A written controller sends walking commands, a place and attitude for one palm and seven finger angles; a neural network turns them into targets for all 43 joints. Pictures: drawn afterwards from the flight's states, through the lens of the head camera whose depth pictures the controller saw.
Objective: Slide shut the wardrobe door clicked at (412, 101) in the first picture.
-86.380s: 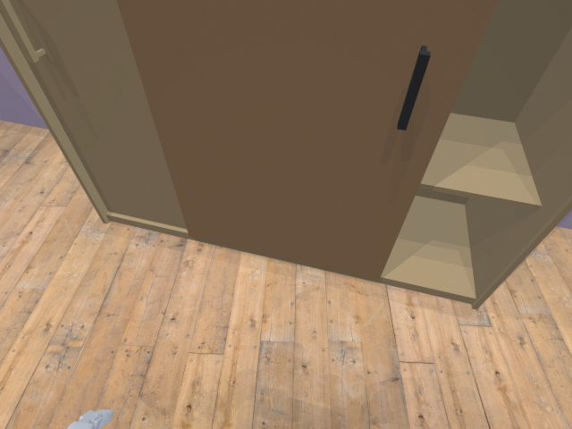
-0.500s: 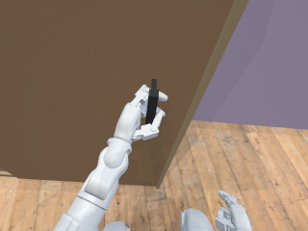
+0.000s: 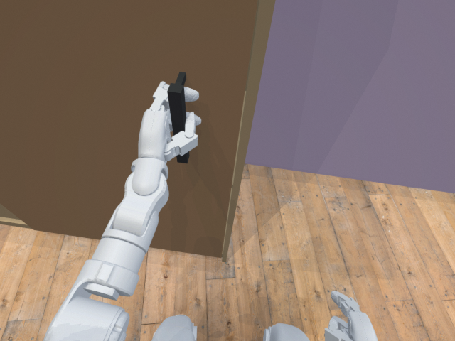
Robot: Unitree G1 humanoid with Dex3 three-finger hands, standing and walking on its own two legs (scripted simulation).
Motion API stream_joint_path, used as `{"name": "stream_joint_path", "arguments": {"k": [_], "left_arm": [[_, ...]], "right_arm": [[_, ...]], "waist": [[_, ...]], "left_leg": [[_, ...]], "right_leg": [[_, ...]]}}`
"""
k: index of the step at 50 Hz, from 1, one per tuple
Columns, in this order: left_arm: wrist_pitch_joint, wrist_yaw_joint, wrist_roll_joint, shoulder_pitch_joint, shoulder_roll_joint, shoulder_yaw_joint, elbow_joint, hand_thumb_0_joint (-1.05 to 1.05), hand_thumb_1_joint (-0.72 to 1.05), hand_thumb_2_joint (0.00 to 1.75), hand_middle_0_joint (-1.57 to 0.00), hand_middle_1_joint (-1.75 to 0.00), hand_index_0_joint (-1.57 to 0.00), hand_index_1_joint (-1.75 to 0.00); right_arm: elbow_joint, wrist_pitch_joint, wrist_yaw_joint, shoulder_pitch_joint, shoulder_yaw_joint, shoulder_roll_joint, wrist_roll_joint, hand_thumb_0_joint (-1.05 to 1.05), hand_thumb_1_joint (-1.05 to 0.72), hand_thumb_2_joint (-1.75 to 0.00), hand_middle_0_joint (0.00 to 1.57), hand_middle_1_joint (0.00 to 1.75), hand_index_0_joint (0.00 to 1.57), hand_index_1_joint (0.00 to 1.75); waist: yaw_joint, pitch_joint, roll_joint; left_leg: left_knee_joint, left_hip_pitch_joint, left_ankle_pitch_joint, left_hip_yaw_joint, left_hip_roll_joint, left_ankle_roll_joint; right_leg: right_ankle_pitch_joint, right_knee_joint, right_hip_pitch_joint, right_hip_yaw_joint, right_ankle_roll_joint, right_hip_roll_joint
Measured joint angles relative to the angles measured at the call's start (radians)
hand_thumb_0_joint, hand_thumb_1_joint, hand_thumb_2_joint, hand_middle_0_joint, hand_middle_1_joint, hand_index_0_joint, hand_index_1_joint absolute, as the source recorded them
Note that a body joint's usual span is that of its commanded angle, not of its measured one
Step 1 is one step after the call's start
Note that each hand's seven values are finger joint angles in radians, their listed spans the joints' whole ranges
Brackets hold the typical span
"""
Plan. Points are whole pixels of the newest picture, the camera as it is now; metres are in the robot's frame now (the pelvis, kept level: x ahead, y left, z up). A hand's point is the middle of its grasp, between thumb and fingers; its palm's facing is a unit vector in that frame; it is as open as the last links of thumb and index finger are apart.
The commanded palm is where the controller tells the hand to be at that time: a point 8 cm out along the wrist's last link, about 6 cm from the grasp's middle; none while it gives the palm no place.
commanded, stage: step sideways, sliding the door along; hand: left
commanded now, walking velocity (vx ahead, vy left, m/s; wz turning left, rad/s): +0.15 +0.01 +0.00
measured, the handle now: (182, 121) +0.44 +0.16 +0.11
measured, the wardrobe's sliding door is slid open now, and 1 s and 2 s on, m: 0.00 0.00 0.00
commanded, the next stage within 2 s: none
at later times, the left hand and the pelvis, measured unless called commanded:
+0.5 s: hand (199, 132) +0.40 +0.12 +0.13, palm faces +0.41 -0.91 -0.07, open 6.3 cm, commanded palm +0.37 +0.06 +0.11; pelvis +0.08 -0.08 +0.01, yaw +6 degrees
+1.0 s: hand (200, 131) +0.40 +0.12 +0.13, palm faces +0.46 -0.89 -0.01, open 6.2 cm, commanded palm +0.37 +0.02 +0.11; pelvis +0.11 -0.06 +0.01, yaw +7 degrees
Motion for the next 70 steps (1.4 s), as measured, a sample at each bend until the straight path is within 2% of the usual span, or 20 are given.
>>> {"name": "stream_joint_path", "arguments": {"k": [2, 5, 7, 10, 12, 13, 14, 16, 18, 19, 22, 25, 29, 35, 43, 51, 57, 61, 65, 70], "left_arm": [[0.009, -0.002, 0.008, -0.005, 0.006, 0.006, -0.012, 0.0, 0.78, 0.85, -0.35, -1.4, -0.22, -1.4], [0.022, -0.004, 0.016, -0.008, 0.0, 0.011, -0.018, 0.0, 0.78, 0.85, -0.35, -1.4, -0.21, -1.4], [0.026, -0.004, 0.016, 0.0, -0.001, 0.015, -0.018, 0.0, 0.79, 0.85, -0.36, -1.4, -0.2, -1.4], [0.029, -0.002, 0.006, 0.021, 0.006, 0.027, -0.02, -0.01, 0.79, 0.85, -0.37, -1.4, -0.19, -1.4], [0.037, 0.002, -0.002, 0.037, 0.021, 0.042, -0.03, -0.01, 0.78, 0.86, -0.38, -1.4, -0.18, -1.4], [0.039, 0.008, -0.002, 0.05, 0.024, 0.058, -0.039, -0.01, 0.77, 0.86, -0.39, -1.4, -0.18, -1.4], [0.039, 0.02, -0.001, 0.07, 0.016, 0.08, -0.051, 0.0, 0.77, 0.86, -0.4, -1.4, -0.18, -1.4], [0.04, 0.033, -0.001, 0.117, -0.009, 0.106, -0.069, -0.01, 0.76, 0.86, -0.41, -1.4, -0.18, -1.4], [0.045, 0.039, 0.002, 0.16, -0.028, 0.106, -0.099, -0.01, 0.77, 0.86, -0.42, -1.4, -0.17, -1.4], [0.046, 0.04, 0.003, 0.176, -0.032, 0.103, -0.116, 0.0, 0.77, 0.86, -0.43, -1.4, -0.17, -1.4], [0.046, 0.05, 0.013, 0.216, -0.034, 0.091, -0.165, 0.0, 0.77, 0.86, -0.42, -1.4, -0.16, -1.4], [0.03, 0.058, 0.012, 0.251, -0.032, 0.084, -0.202, 0.0, 0.77, 0.86, -0.41, -1.4, -0.13, -1.4], [0.009, 0.074, 0.017, 0.307, -0.049, 0.094, -0.26, 0.0, 0.77, 0.87, -0.41, -1.4, -0.11, -1.4], [0.007, 0.091, 0.035, 0.363, -0.094, 0.079, -0.33, 0.01, 0.77, 0.86, -0.38, -1.4, -0.11, -1.4], [-0.009, 0.095, 0.046, 0.406, -0.117, 0.034, -0.389, 0.02, 0.79, 0.84, -0.37, -1.4, -0.14, -1.4], [-0.023, 0.103, 0.059, 0.467, -0.162, 0.018, -0.457, 0.02, 0.78, 0.83, -0.34, -1.4, -0.17, -1.4], [-0.027, 0.106, 0.072, 0.502, -0.195, -0.012, -0.504, 0.03, 0.79, 0.82, -0.3, -1.4, -0.2, -1.38], [-0.033, 0.11, 0.082, 0.538, -0.216, -0.025, -0.539, 0.03, 0.79, 0.82, -0.28, -1.4, -0.2, -1.35], [-0.037, 0.11, 0.091, 0.576, -0.238, -0.041, -0.571, 0.04, 0.79, 0.82, -0.25, -1.4, -0.21, -1.33], [-0.038, 0.108, 0.1, 0.624, -0.253, -0.07, -0.616, 0.04, 0.79, 0.82, -0.23, -1.4, -0.22, -1.3]], "right_arm": [[-0.001, -0.011, 0.004, 0.004, 0.008, 0.015, -0.004, 0.02, -0.91, -0.9, 0.2, 0.3, 0.2, 0.3], [-0.012, -0.034, 0.005, 0.024, 0.018, 0.021, -0.009, 0.02, -0.91, -0.9, 0.2, 0.3, 0.2, 0.3], [-0.019, -0.05, -0.001, 0.037, 0.028, 0.023, -0.009, 0.02, -0.91, -0.9, 0.2, 0.3, 0.2, 0.3], [-0.027, -0.07, -0.008, 0.052, 0.043, 0.03, -0.004, 0.02, -0.91, -0.9, 0.2, 0.3, 0.2, 0.3], [-0.03, -0.082, -0.007, 0.059, 0.054, 0.041, 0.001, 0.02, -0.9, -0.9, 0.2, 0.3, 0.2, 0.3], [-0.025, -0.086, -0.006, 0.05, 0.059, 0.04, 0.001, 0.02, -0.9, -0.9, 0.2, 0.3, 0.2, 0.3], [-0.01, -0.088, -0.006, 0.028, 0.058, 0.027, -0.003, 0.02, -0.9, -0.9, 0.2, 0.3, 0.2, 0.3], [0.013, -0.086, -0.006, 0.002, 0.038, -0.003, -0.011, 0.02, -0.9, -0.9, 0.2, 0.3, 0.2, 0.3], [0.02, -0.086, -0.01, -0.007, 0.016, -0.032, -0.012, 0.02, -0.91, -0.9, 0.2, 0.3, 0.2, 0.3], [0.018, -0.087, -0.012, -0.009, 0.005, -0.039, -0.012, 0.02, -0.91, -0.9, 0.2, 0.3, 0.2, 0.3], [-0.022, -0.088, -0.007, -0.012, -0.017, -0.057, -0.008, 0.02, -0.91, -0.9, 0.2, 0.3, 0.2, 0.3], [-0.073, -0.098, 0.006, -0.007, -0.024, -0.063, -0.005, 0.02, -0.91, -0.9, 0.19, 0.3, 0.19, 0.3], [-0.1, -0.098, 0.014, -0.018, -0.013, -0.058, -0.008, 0.01, -0.91, -0.9, 0.19, 0.3, 0.19, 0.3], [-0.114, -0.078, 0.016, -0.024, -0.013, -0.052, -0.012, 0.01, -0.91, -0.9, 0.19, 0.3, 0.19, 0.3], [-0.144, -0.091, 0.039, 0.024, 0.019, -0.017, -0.009, 0.02, -0.91, -0.9, 0.19, 0.3, 0.19, 0.3], [-0.137, -0.109, 0.055, 0.025, 0.032, -0.012, -0.005, 0.02, -0.91, -0.9, 0.2, 0.3, 0.2, 0.3], [-0.162, -0.13, 0.058, 0.031, 0.016, -0.034, -0.001, 0.02, -0.91, -0.9, 0.2, 0.3, 0.2, 0.3], [-0.177, -0.141, 0.063, 0.025, 0.014, -0.042, 0.0, 0.02, -0.91, -0.9, 0.2, 0.3, 0.19, 0.3], [-0.188, -0.147, 0.065, 0.018, 0.013, -0.042, 0.006, 0.02, -0.91, -0.9, 0.19, 0.3, 0.19, 0.3], [-0.211, -0.16, 0.069, 0.028, 0.016, -0.04, 0.0, 0.02, -0.91, -0.9, 0.19, 0.3, 0.19, 0.3]], "waist": [[0.003, 0.022, 0.001], [0.02, 0.039, 0.026], [0.03, 0.038, 0.044], [0.045, 0.021, 0.056], [0.056, -0.005, 0.028], [0.056, -0.018, 0.015], [0.045, -0.024, 0.03], [0.024, -0.048, 0.056], [0.018, -0.072, 0.062], [0.022, -0.078, 0.053], [0.036, -0.081, 0.038], [0.039, -0.078, 0.039], [0.046, -0.095, 0.05], [0.033, -0.104, 0.072], [0.055, -0.094, 0.063], [0.056, -0.098, 0.094], [0.063, -0.096, 0.096], [0.071, -0.098, 0.106], [0.068, -0.101, 0.111], [0.067, -0.113, 0.113]], "left_leg": [[-0.05, 0.021, 0.02, -0.021, 0.007, -0.019], [-0.112, 0.048, 0.057, -0.051, 0.022, -0.038], [-0.136, 0.061, 0.065, -0.069, 0.031, -0.048], [-0.13, 0.067, 0.049, -0.094, 0.041, -0.067], [-0.077, 0.052, 0.01, -0.101, 0.027, -0.079], [-0.04, 0.038, -0.017, -0.102, 0.019, -0.078], [-0.013, 0.03, -0.05, -0.12, 0.017, -0.064], [0.016, 0.022, -0.088, -0.136, -0.021, -0.044], [-0.031, 0.048, -0.034, -0.108, -0.06, -0.026], [-0.066, 0.066, -0.032, -0.1, -0.063, -0.032], [-0.105, 0.09, -0.037, -0.09, -0.056, -0.062], [-0.113, 0.101, -0.044, -0.096, -0.05, -0.071], [-0.097, 0.085, -0.065, -0.096, -0.034, -0.078], [-0.123, 0.07, -0.047, -0.087, -0.034, -0.059], [-0.127, 0.089, -0.07, -0.08, -0.057, -0.051], [-0.086, 0.062, -0.089, -0.08, -0.047, -0.037], [-0.093, 0.062, -0.104, -0.077, -0.058, -0.033], [-0.054, 0.051, -0.122, -0.063, -0.053, -0.023], [-0.017, 0.034, -0.117, -0.027, -0.041, -0.006], [-0.019, 0.039, -0.147, 0.008, -0.036, -0.003]], "right_leg": [[0.052, 0.009, -0.063, -0.001, 0.006, -0.026], [0.128, -0.11, -0.093, -0.012, 0.014, -0.066], [0.139, -0.222, -0.071, -0.018, 0.019, -0.078], [0.147, -0.389, 0.008, -0.031, 0.026, -0.069], [0.204, -0.526, 0.086, -0.028, 0.027, -0.066], [0.225, -0.54, 0.092, -0.016, 0.024, -0.069], [0.207, -0.505, 0.081, -0.02, 0.03, -0.066], [0.17, -0.485, 0.077, -0.032, 0.043, -0.071], [0.164, -0.506, 0.086, -0.038, 0.051, -0.078], [0.166, -0.51, 0.087, -0.036, 0.053, -0.081], [0.189, -0.491, 0.073, -0.014, 0.047, -0.07], [0.182, -0.476, 0.078, 0.006, 0.027, -0.055], [0.143, -0.539, 0.102, 0.007, 0.05, -0.04], [0.191, -0.558, 0.088, -0.003, 0.054, -0.043], [0.175, -0.479, 0.064, 0.038, 0.025, -0.055], [0.166, -0.52, 0.084, 0.026, 0.061, -0.051], [0.169, -0.469, 0.057, 0.038, 0.035, -0.058], [0.147, -0.478, 0.069, 0.039, 0.037, -0.058], [0.149, -0.484, 0.075, 0.031, 0.046, -0.063], [0.135, -0.427, 0.054, 0.029, 0.022, -0.071]]}}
